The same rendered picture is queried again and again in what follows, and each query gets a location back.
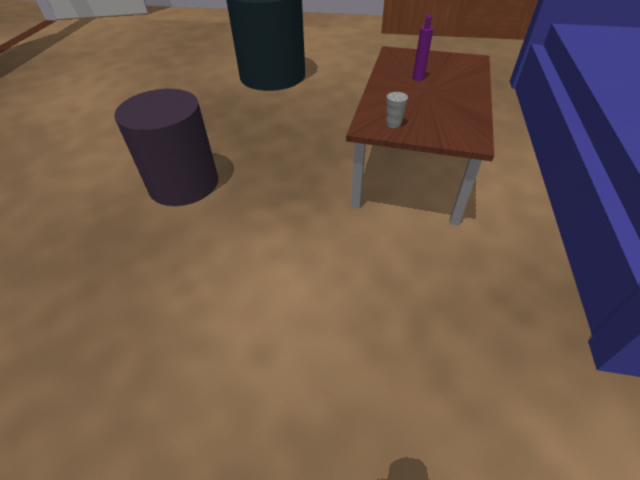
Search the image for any coffee table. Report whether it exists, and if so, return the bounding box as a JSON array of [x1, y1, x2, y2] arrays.
[[346, 46, 494, 226]]

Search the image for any sofa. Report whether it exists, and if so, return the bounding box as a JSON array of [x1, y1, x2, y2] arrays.
[[510, 0, 640, 377]]

